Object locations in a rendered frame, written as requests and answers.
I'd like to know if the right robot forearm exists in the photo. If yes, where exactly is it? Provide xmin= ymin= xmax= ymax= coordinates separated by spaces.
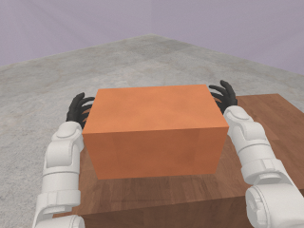
xmin=223 ymin=105 xmax=304 ymax=200

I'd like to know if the robot left upper arm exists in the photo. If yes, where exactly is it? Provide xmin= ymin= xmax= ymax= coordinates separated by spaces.
xmin=35 ymin=215 xmax=86 ymax=228

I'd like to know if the carton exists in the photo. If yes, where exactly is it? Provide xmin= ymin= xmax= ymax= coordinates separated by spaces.
xmin=82 ymin=84 xmax=230 ymax=180

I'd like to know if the left robot hand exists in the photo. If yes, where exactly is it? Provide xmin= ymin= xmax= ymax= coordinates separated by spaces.
xmin=66 ymin=92 xmax=95 ymax=130

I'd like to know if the left robot forearm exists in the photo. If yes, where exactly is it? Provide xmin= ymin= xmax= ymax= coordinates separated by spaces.
xmin=31 ymin=121 xmax=85 ymax=228

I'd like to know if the right robot hand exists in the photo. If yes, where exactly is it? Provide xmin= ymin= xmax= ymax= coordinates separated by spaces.
xmin=208 ymin=80 xmax=238 ymax=115

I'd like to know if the robot right upper arm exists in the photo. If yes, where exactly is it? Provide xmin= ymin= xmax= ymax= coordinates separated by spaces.
xmin=245 ymin=183 xmax=304 ymax=228

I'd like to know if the pedestal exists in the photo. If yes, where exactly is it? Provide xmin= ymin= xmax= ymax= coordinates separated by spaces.
xmin=52 ymin=93 xmax=304 ymax=228

